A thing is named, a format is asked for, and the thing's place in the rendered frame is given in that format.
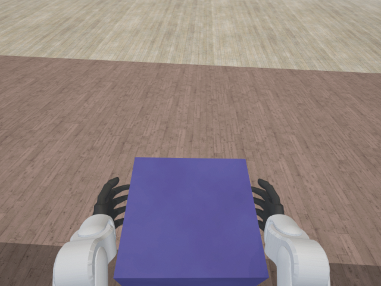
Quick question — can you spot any carton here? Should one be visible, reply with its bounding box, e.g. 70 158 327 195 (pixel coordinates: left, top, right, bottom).
113 157 269 286

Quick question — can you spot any robot left forearm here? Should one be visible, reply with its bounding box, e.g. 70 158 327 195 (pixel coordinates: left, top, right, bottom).
52 214 117 286

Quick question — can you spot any robot left hand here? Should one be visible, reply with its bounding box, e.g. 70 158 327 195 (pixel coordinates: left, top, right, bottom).
93 177 130 229

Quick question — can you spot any robot right forearm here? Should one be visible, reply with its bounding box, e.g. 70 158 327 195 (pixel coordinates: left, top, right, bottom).
264 214 330 286

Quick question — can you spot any robot right hand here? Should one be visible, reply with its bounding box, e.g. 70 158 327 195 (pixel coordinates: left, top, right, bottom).
251 179 284 231

